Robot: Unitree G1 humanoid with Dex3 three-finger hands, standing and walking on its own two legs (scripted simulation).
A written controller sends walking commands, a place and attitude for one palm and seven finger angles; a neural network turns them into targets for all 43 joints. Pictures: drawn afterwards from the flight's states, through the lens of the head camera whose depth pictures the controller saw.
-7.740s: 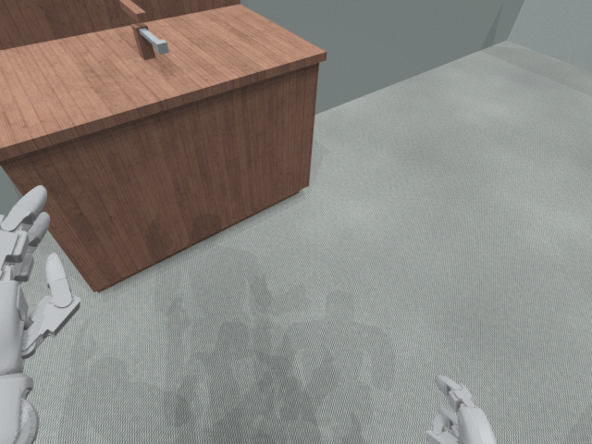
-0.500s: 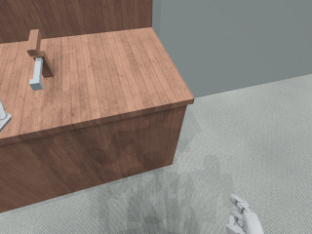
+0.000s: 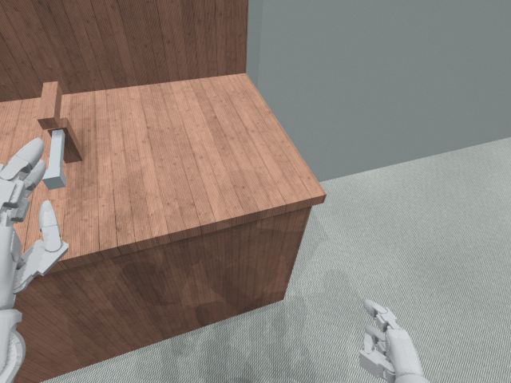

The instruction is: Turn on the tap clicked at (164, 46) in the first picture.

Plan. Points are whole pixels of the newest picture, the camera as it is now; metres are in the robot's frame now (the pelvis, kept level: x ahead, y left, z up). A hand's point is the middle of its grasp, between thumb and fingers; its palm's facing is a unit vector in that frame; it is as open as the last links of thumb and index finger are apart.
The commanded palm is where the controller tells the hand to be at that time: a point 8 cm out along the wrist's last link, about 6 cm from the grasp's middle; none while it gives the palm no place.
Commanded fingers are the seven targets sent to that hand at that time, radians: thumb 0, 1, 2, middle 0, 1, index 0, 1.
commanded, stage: shuffle to correct the standing spot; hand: left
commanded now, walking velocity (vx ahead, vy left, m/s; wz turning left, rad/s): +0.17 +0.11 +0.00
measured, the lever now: (54, 178) +0.43 +0.40 +0.05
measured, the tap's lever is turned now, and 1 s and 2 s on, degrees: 0 0 0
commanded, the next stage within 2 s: come to a stop and stand still in 1.12 s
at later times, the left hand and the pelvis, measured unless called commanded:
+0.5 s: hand (44, 232) +0.24 +0.27 +0.17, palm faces +0.42 -0.82 -0.40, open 7.4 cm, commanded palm +0.18 +0.30 +0.18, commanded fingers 0.00 0.90 0.90 -0.20 -0.30 -0.20 -0.30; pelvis +0.02 +0.02 -0.01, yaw +0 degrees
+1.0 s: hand (25, 215) +0.26 +0.30 +0.17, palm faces +0.43 -0.82 -0.37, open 7.4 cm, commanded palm +0.20 +0.33 +0.18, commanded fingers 0.00 0.90 0.90 -0.20 -0.30 -0.20 -0.30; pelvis +0.05 +0.05 -0.01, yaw +1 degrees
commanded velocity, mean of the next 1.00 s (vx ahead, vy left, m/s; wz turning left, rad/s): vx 0.17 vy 0.10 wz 0.00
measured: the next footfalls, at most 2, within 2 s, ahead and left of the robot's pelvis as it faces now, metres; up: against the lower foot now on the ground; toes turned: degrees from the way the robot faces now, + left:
right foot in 0.62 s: +0.16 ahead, +0.00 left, +0.00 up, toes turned +0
left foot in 0.96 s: +0.11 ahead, +0.19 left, +0.00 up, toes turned +5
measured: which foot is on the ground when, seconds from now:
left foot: down 0.00-0.62, up 0.64-0.94, down 0.96-1.00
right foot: down 0.00-0.40, up 0.42-0.60, down 0.62-1.00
